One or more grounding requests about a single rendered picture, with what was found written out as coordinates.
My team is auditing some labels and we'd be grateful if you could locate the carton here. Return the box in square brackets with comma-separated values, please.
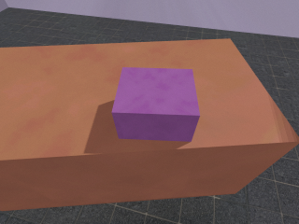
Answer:
[111, 67, 200, 142]

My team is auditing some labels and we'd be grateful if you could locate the pedestal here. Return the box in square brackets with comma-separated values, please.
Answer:
[0, 38, 299, 211]

